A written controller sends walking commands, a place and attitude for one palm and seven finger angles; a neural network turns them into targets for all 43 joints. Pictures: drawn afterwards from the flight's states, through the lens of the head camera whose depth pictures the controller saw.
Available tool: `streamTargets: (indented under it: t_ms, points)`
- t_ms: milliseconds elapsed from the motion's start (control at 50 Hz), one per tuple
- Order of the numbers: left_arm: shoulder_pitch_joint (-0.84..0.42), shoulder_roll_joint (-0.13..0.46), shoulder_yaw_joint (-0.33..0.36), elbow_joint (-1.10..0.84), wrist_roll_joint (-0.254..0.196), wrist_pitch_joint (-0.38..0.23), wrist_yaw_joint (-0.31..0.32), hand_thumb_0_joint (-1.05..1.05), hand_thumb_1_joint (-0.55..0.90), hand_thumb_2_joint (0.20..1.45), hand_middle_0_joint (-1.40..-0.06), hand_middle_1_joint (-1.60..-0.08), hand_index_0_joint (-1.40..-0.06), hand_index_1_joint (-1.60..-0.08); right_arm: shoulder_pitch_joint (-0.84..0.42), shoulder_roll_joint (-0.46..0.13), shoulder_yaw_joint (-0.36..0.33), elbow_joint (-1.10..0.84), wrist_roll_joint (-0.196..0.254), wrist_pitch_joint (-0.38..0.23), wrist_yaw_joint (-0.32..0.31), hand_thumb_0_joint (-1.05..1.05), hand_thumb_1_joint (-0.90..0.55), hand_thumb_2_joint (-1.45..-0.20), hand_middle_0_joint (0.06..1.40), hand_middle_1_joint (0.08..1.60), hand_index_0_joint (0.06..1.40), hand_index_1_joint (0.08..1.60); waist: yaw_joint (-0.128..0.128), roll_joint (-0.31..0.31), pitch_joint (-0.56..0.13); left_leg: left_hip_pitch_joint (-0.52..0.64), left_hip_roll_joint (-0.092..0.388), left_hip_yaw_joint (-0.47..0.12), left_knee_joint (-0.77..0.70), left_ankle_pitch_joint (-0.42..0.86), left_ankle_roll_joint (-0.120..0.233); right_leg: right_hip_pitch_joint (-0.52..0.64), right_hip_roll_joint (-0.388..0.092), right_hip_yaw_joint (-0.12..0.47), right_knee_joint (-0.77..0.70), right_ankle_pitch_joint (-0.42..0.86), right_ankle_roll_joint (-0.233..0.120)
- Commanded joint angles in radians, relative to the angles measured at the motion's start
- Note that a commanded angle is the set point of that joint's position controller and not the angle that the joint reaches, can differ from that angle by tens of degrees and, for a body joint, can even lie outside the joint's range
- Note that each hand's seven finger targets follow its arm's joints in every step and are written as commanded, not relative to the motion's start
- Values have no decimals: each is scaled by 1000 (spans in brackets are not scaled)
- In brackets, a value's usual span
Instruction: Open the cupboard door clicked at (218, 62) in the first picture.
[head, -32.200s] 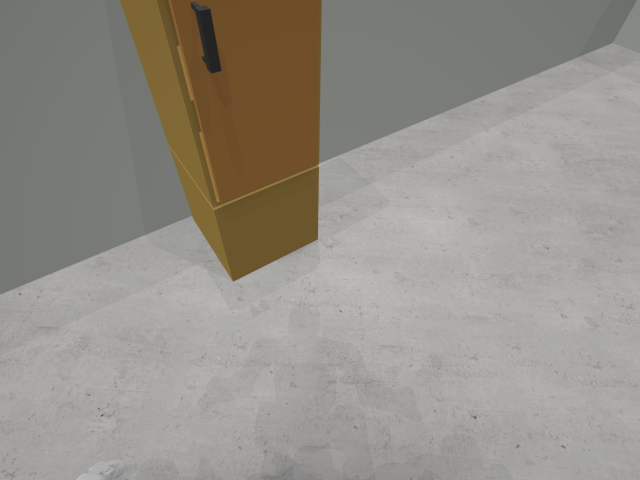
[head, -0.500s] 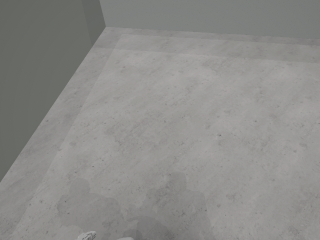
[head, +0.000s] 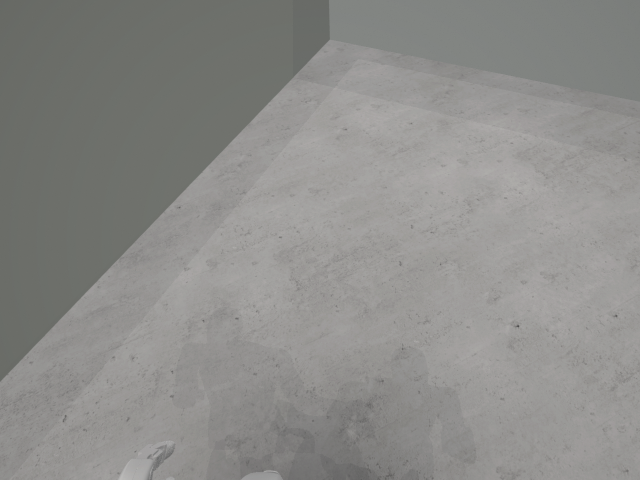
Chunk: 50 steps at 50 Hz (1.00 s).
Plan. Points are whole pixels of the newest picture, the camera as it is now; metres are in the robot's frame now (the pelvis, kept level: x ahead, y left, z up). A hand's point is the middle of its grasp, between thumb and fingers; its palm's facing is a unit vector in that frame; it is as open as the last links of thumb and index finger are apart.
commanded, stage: turn to face it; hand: left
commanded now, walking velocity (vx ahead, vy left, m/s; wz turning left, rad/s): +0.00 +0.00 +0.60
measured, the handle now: out of the picture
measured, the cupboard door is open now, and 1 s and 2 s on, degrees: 46 46 46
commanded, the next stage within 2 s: none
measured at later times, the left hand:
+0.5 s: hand out of the picture +0.00 +0.21 -0.16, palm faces +0.37 -0.89 -0.27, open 7.4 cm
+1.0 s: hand out of the picture -0.01 +0.15 -0.16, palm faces +0.62 -0.76 -0.21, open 7.4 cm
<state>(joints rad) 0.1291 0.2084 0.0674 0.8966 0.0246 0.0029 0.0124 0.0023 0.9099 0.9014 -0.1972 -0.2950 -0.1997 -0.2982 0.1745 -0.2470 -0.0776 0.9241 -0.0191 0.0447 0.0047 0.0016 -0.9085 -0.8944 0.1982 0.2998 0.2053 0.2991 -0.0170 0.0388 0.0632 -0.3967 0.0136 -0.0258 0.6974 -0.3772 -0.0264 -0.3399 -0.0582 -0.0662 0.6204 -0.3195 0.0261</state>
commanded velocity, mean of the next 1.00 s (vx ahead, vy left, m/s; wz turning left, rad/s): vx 0.00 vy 0.00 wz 0.60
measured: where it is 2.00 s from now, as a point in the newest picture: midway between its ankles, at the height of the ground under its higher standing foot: outside the picture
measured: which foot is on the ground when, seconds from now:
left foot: up 0.00-0.32, down 0.34-0.68, up 0.70-1.00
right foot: down 0.00-0.34, up 0.36-0.66, down 0.68-1.00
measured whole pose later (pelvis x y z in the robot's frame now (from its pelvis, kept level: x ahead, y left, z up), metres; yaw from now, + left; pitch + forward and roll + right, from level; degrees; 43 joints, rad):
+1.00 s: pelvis +0.04 -0.04 +0.01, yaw +39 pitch +0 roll +2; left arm 0.19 0.19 0.05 0.90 0.03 0.01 0.01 0.00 0.90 0.90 -0.20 -0.30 -0.21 -0.30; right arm 0.14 -0.24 -0.07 0.92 -0.01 0.06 0.03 0.01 -0.91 -0.90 0.19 0.30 0.20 0.30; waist -0.02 -0.04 0.12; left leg -0.31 0.02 0.11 0.62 -0.33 -0.04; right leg -0.26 -0.18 -0.24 0.63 -0.36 0.03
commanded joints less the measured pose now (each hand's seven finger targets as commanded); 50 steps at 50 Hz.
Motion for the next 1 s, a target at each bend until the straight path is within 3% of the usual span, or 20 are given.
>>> streamTargets:
  t_ms: [0,60,220,280,300,320,340,380,420,600,620,640,660,680,720,780,880,940,960,980]
  points:
    - [99,192,39,-52,4,-17,26,0,900,900,-200,-300,-200,-300,-90,-79,-33,-107,1,-1,7,0,-900,-900,200,300,200,300,42,-301,-71,-229,19,-10,550,-182,-18,161,-385,328,-317,291,-183]
    - [65,139,18,-64,1,-23,20,0,900,900,-200,-300,-200,-300,-68,-47,-18,-80,3,10,21,0,-900,-900,200,300,200,300,7,-254,-82,-185,30,43,486,-73,-44,197,-272,60,-247,534,-119]
    - [176,201,42,-19,6,-26,16,0,900,900,-200,-300,-200,-300,-141,-17,6,-105,11,-5,29,0,-900,-900,200,300,200,300,65,-247,-121,-45,-2,163,16,-66,-24,360,-314,-33,-140,784,-117]
    - [135,205,48,-20,-4,-23,10,0,900,900,-200,-300,-200,-300,-37,-62,-6,-87,5,-12,25,0,-900,-900,200,300,200,300,-4,-196,-162,198,-7,169,-223,135,4,236,-293,-109,17,684,-51]
    - [122,179,45,-44,-12,-19,4,0,900,900,-200,-300,-200,-300,42,-140,-28,-71,-4,-21,20,0,-900,-900,200,300,200,300,-51,-17,-212,397,125,25,-277,383,63,48,-244,-154,192,442,5]
    - [82,109,22,-94,-18,-14,-4,0,900,900,-200,-300,-200,-300,115,-255,-58,-63,-8,-22,12,0,-900,-900,200,300,200,300,-96,292,-221,524,419,-357,-300,820,238,-248,-92,-145,439,-308,78]
    - [24,128,20,-131,-4,4,9,0,900,900,-200,-300,-200,-300,166,-277,-58,-40,-2,-11,9,0,-900,-900,200,300,200,300,-107,152,-207,444,471,-328,-290,745,298,-263,-81,-12,544,-367,61]
    - [-6,117,24,-101,-6,10,10,0,900,900,-200,-300,-200,-300,76,-217,-46,-64,-3,-26,-13,0,-900,-900,200,300,200,300,-65,195,-171,357,347,-276,-298,641,243,-296,-77,58,586,-233,63]
    - [31,107,29,-67,-6,18,-1,0,900,900,-200,-300,-200,-300,3,-179,-33,-79,-5,-31,-19,0,-900,-900,200,300,200,300,-15,120,-124,286,263,-184,-316,607,191,-254,-61,61,558,-124,68]
    - [116,95,28,-60,-11,12,-2,0,900,900,-200,-300,-200,-300,-68,-183,-46,-94,-9,-11,-7,0,-900,-900,200,300,200,300,41,124,-88,20,174,-228,-282,266,141,126,41,-6,5,-1,44]
    - [154,119,36,-53,-9,4,2,0,900,900,-200,-300,-200,-300,-81,-165,-45,-101,-2,-9,-4,0,-900,-900,200,300,200,300,64,72,-94,-51,125,-198,-221,195,101,230,14,11,-133,69,36]
    - [187,196,51,-55,5,-10,12,0,900,900,-200,-300,-200,-300,-65,-101,-37,-116,7,-10,1,0,-900,-900,200,300,200,300,81,-161,-114,-192,13,-97,-29,24,36,344,-185,225,-300,30,-23]
    - [186,269,59,-62,10,-10,17,0,900,900,-200,-300,-200,-300,-77,-65,-31,-138,8,-11,6,0,-900,-900,200,300,200,300,95,-388,-107,-242,-83,25,267,-245,-13,290,-435,453,-383,102,-145]
    - [152,244,53,-76,2,-12,25,0,900,900,-200,-300,-200,-300,-57,-105,-40,-128,2,0,8,0,-900,-900,200,300,200,300,73,-315,-108,-197,-19,-34,457,-223,-3,174,-464,420,-385,35,-189]
    - [31,168,32,-99,0,-6,26,0,900,900,-200,-300,-200,-300,-55,-85,-37,-91,-2,11,16,0,-900,-900,200,300,200,300,14,-299,-47,-202,29,-11,586,-99,-20,111,-329,224,-330,143,-148]
    - [38,151,25,-93,5,-15,25,0,900,900,-200,-300,-200,-300,-45,-38,-17,-76,7,10,26,0,-900,-900,200,300,200,300,9,-255,-85,-139,31,62,381,-85,-43,199,-278,32,-252,450,-117]
    - [133,204,43,-44,9,-18,17,0,900,900,-200,-300,-200,-300,-92,-11,-1,-88,11,-3,30,0,-900,-900,200,300,200,300,61,-245,-109,-41,-3,144,64,-92,-33,300,-311,-4,-167,633,-119]
    - [106,208,52,-45,-3,-12,11,0,900,900,-200,-300,-200,-300,-15,-50,-8,-73,8,-13,25,0,-900,-900,200,300,200,300,12,-212,-134,134,-8,157,-180,94,-14,226,-298,-75,-49,542,-59]
    - [97,189,49,-57,-11,-7,6,0,900,900,-200,-300,-200,-300,41,-99,-23,-60,3,-19,24,0,-900,-900,200,300,200,300,-25,-94,-165,294,45,93,-267,260,14,100,-270,-112,72,416,-12]
    - [96,123,36,-92,-15,0,-1,0,900,900,-200,-300,-200,-300,94,-208,-51,-62,-5,-25,19,0,-900,-900,200,300,200,300,-52,216,-202,459,310,-262,-293,575,132,-173,-129,-147,294,-93,63]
